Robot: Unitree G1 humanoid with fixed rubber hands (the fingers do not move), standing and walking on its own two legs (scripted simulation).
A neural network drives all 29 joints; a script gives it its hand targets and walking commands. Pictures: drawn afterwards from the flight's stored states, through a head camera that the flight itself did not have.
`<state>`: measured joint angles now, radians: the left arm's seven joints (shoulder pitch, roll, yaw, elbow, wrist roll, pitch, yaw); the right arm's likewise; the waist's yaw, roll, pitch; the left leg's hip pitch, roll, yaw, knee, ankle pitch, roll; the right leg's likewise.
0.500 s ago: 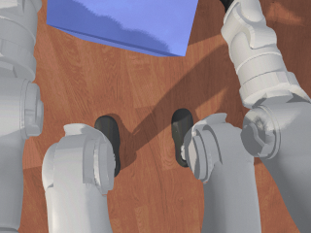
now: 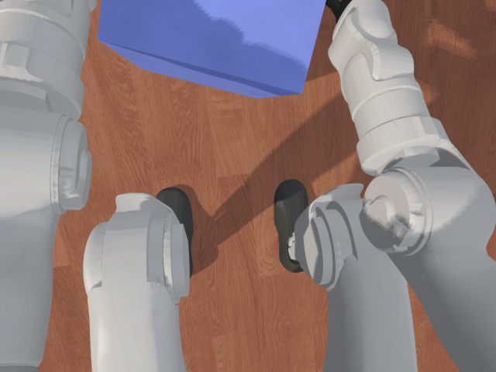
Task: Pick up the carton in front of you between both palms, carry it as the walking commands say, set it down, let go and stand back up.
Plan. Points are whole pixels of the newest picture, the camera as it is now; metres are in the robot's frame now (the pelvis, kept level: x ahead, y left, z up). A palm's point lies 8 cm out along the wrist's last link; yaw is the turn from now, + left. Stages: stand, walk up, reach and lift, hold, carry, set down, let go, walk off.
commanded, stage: reach and lift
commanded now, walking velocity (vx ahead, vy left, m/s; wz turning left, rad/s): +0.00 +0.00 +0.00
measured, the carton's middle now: (218, 2) +0.55 +0.06 -0.25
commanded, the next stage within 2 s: none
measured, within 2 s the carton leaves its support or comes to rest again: leaves its support in 0.26 s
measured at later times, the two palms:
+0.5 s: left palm out of the picture +0.53 +0.21 -0.09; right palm out of the picture +0.52 -0.08 -0.07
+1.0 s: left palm out of the picture +0.49 +0.20 +0.07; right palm out of the picture +0.50 -0.09 +0.08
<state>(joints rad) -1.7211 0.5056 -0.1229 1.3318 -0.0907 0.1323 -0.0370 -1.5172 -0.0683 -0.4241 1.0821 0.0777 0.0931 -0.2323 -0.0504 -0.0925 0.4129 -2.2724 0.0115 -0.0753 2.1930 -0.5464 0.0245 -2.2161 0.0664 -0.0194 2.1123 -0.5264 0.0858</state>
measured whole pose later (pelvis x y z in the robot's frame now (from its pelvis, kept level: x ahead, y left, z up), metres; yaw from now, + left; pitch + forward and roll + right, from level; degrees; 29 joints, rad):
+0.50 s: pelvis +0.01 -0.01 +0.02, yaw +4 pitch +40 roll -5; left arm -1.34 0.32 0.03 0.92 0.02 0.36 0.01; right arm -1.13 0.07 -0.52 0.63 0.02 0.25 -0.23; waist -0.04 -0.09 0.10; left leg -2.26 -0.04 -0.06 2.10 -0.53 -0.01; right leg -2.21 0.11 0.05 2.06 -0.56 0.12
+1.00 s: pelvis +0.02 -0.02 +0.13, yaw +7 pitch +42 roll -2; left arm -1.07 0.12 0.28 0.75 0.21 0.43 -0.02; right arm -0.93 0.15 -0.55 0.51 -0.16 0.36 -0.15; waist -0.03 -0.05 -0.15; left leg -1.96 -0.04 -0.06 1.70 -0.47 -0.02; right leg -1.93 0.08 0.06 1.69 -0.49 0.07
